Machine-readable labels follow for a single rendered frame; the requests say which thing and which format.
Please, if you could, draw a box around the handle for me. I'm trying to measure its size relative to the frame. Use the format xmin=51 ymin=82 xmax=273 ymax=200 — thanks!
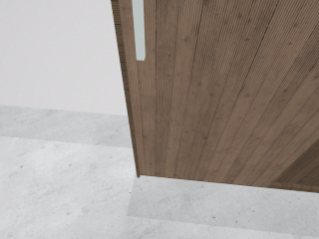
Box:
xmin=132 ymin=0 xmax=146 ymax=61

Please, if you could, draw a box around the wardrobe door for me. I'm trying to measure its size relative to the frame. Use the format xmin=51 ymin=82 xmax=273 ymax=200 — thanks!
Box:
xmin=273 ymin=138 xmax=319 ymax=186
xmin=119 ymin=0 xmax=319 ymax=187

